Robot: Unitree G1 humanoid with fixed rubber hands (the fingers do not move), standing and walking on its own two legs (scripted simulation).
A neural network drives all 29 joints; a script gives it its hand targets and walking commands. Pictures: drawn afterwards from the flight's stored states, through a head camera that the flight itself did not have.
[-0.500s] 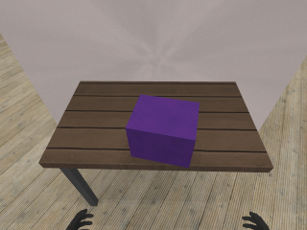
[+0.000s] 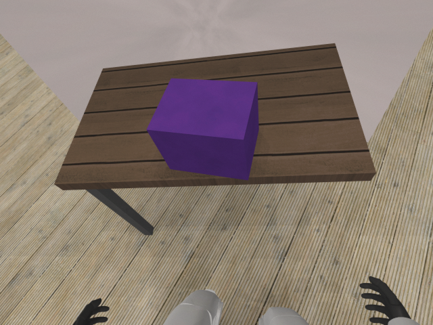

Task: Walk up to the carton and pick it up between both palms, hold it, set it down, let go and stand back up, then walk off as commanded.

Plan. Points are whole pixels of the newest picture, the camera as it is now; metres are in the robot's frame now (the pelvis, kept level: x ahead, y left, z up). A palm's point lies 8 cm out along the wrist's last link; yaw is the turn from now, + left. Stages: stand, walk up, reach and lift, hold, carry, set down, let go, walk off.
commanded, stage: walk off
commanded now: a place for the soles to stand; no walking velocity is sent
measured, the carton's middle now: (209, 129) +0.55 +0.08 -0.06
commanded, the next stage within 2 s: none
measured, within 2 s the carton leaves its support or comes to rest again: neither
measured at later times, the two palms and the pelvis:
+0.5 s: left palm out of the picture +0.02 +0.28 -0.05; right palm out of the picture +0.03 -0.32 -0.14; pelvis -0.08 -0.02 +0.01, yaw +0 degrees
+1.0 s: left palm out of the picture -0.05 +0.37 -0.11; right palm out of the picture -0.15 -0.24 -0.13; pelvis -0.19 +0.09 -0.02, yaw +0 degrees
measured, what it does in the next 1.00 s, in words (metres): walks backwards: left foot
